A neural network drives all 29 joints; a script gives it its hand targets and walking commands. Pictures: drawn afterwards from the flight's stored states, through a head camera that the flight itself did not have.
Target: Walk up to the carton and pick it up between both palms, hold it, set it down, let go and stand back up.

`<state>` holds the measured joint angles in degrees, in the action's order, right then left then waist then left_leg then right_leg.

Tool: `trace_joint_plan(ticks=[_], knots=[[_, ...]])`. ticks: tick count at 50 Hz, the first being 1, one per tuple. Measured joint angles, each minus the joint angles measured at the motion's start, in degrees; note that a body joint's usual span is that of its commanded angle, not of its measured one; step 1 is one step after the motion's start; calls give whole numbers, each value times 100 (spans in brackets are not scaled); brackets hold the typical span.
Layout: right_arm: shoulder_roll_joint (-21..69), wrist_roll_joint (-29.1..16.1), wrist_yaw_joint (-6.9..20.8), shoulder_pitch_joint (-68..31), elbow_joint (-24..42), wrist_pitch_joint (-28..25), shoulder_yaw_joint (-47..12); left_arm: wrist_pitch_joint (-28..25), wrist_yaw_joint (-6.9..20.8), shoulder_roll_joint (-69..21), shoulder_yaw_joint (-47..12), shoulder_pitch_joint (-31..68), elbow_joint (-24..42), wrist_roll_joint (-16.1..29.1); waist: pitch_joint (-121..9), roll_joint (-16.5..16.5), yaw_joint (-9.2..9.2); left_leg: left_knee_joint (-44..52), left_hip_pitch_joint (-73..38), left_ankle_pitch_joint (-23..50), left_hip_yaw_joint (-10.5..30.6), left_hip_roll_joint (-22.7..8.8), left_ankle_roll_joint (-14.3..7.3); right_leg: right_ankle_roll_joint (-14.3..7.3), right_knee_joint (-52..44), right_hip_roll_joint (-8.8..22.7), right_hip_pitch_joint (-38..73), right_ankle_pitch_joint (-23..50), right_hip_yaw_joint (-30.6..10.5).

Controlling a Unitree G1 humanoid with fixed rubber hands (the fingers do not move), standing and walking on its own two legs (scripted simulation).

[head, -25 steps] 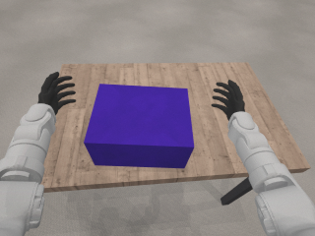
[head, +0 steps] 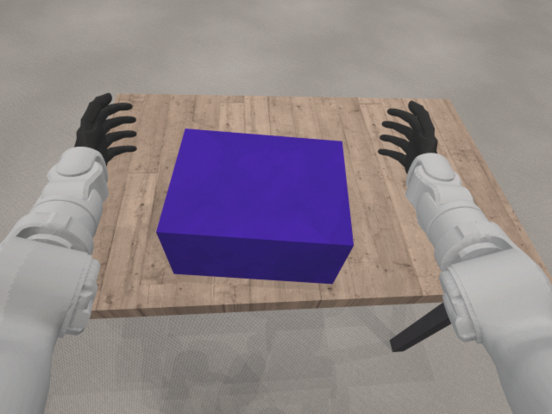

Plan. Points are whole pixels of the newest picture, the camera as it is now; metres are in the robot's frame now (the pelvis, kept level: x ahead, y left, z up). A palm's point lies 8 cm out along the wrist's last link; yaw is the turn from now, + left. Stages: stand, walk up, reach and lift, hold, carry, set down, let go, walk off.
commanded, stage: reach and lift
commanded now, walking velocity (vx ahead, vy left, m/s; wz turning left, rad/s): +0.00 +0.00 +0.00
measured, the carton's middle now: (259, 206) +0.46 +0.03 -0.03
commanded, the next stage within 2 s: none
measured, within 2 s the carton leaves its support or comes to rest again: neither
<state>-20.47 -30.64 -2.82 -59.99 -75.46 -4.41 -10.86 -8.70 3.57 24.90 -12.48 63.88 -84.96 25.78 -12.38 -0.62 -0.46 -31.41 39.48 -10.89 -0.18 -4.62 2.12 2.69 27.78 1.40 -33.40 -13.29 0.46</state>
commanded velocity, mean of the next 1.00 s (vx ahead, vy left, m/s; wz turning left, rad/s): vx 0.00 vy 0.00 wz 0.00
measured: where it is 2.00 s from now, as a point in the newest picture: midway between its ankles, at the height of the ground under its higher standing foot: outside the picture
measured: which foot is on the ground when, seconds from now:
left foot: down 0.00-1.00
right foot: down 0.00-1.00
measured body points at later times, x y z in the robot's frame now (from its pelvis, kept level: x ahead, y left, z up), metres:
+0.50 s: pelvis +0.00 +0.01 -0.03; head +0.12 +0.02 +0.40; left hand +0.46 +0.26 +0.01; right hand +0.46 -0.19 +0.00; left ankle +0.02 +0.14 -0.73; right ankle -0.02 -0.15 -0.73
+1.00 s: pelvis -0.01 +0.00 -0.03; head +0.11 +0.02 +0.41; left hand +0.46 +0.22 +0.01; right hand +0.46 -0.17 +0.01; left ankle +0.02 +0.14 -0.73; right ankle -0.02 -0.15 -0.73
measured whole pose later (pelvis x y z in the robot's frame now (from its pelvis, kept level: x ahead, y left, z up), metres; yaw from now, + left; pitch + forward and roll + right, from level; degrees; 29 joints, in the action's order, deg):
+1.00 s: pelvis -0.01 +0.00 -0.03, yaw +1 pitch +30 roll -3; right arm -11.1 -19.6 -5.5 -56.3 -80.5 -19.7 -4.0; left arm -24.2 0.4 16.5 -5.9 60.3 -90.2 18.0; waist -17.5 1.0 1.1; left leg -41.5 57.6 -13.5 1.6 -4.0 2.0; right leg 3.2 38.9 1.9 -51.3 -17.1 1.5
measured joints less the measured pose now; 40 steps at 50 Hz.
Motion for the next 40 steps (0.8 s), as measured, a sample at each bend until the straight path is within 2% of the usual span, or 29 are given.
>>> trace_joint_plan(ticks=[5, 11, 18, 24, 30, 40], knots=[[69, 137, 49, 171, -282, -337, 81, -384, -2, -151, -134, -250, -216, 43, -61, 40, -19, -174, 387, -20, 99, 29, 6, -1, 209, 20, -357, -75, 87], [238, 379, 37, 540, -222, -716, 251, -868, -43, -191, -223, -518, -307, 168, -222, 97, 85, -529, 1093, -99, 249, 57, 23, 0, 588, 35, -1009, -221, 211], [349, 548, 57, 883, -2, -1178, 333, -1285, -47, -272, -17, -603, -248, -4, -509, 168, 111, -1009, 1823, -296, 293, 74, 18, 37, 1044, 52, -1708, -418, 224], [292, 517, 65, 801, -109, -1476, 222, -1402, -49, -379, 181, -483, -316, -186, -561, 220, 69, -1258, 1967, -445, 238, 96, -19, 92, 1264, 84, -1857, -538, 158], [197, 402, 89, 571, -396, -1513, 84, -1409, -99, -544, 110, -371, -454, -193, -526, 218, -10, -1274, 1877, -476, 164, 109, -59, 115, 1272, 105, -1791, -541, 86], [526, 629, 39, 349, -621, -1539, 266, -1421, -226, -818, 286, -446, -334, -458, -525, 147, 20, -1138, 1798, -383, 158, 68, -28, 84, 1164, 63, -1739, -455, 79]])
